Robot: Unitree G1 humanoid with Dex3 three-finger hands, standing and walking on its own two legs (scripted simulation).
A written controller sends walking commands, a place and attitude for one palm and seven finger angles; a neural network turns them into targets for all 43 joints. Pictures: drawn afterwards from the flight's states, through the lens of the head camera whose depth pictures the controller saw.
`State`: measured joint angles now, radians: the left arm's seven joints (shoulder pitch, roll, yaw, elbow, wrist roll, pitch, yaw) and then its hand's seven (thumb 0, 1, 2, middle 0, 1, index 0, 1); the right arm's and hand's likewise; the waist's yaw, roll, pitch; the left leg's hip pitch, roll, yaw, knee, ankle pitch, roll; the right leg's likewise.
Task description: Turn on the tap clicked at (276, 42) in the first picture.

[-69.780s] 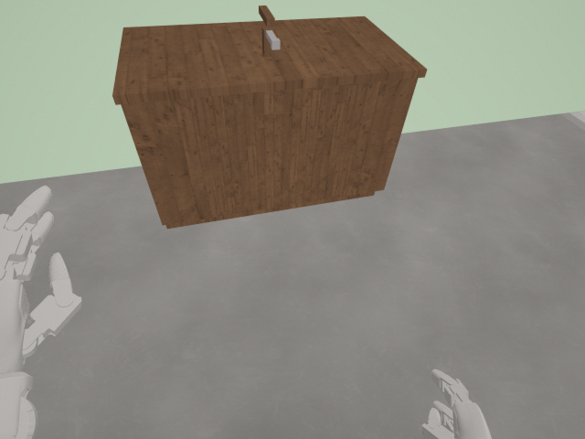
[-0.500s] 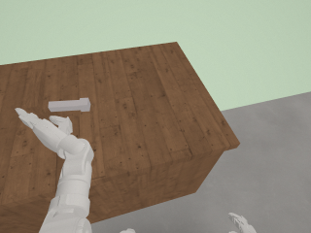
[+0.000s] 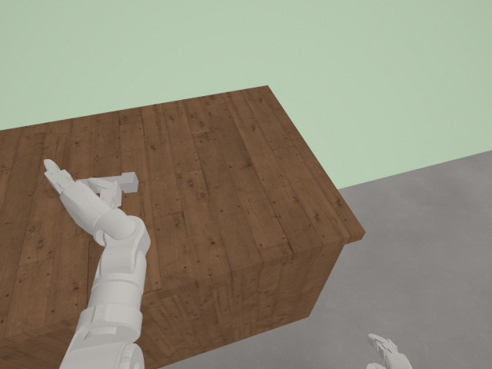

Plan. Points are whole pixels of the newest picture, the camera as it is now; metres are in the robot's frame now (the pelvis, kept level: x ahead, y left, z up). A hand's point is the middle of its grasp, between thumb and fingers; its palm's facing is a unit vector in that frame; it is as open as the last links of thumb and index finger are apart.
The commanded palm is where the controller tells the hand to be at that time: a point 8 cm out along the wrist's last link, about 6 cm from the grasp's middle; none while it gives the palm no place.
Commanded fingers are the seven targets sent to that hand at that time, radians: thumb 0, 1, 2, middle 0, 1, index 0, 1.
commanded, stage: lift the hand up off the lever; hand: left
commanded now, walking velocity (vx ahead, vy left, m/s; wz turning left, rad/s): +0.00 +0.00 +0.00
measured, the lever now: (129, 182) +0.44 +0.26 +0.04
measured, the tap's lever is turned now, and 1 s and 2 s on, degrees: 80 80 80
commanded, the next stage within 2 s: draw the hand back beside the body in 0.74 s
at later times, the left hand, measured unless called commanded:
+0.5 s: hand (111, 187) +0.38 +0.25 +0.10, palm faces +0.82 -0.56 -0.04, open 7.8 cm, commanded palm +0.33 +0.26 +0.12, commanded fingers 0.00 0.90 0.90 -0.15 -0.15 -0.15 -0.15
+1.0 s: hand (112, 196) +0.36 +0.25 +0.09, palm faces +0.67 -0.74 -0.10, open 7.8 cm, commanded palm +0.31 +0.27 +0.13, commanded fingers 0.00 0.90 0.90 -0.16 -0.18 -0.16 -0.18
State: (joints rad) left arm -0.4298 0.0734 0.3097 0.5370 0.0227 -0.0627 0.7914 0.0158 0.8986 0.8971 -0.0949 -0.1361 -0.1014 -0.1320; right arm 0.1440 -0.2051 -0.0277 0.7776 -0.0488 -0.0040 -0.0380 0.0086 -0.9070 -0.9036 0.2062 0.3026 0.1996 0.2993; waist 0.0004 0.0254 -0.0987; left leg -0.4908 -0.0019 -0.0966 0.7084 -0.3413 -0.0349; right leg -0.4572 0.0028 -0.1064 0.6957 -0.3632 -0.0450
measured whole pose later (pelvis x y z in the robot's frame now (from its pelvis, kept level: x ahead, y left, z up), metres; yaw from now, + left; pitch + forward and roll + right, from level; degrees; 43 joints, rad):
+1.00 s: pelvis +0.01 +0.01 +0.01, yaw -3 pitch +3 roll +0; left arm -0.19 0.10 0.28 0.24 -0.02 0.09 0.52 0.02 0.90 0.90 -0.08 -0.14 -0.15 -0.16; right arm 0.13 -0.19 -0.01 0.71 -0.02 0.03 -0.07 0.01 -0.91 -0.90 0.21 0.30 0.20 0.30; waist 0.03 0.02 -0.05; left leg -0.33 0.01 -0.05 0.61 -0.33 -0.02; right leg -0.31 0.01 -0.06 0.60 -0.34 -0.03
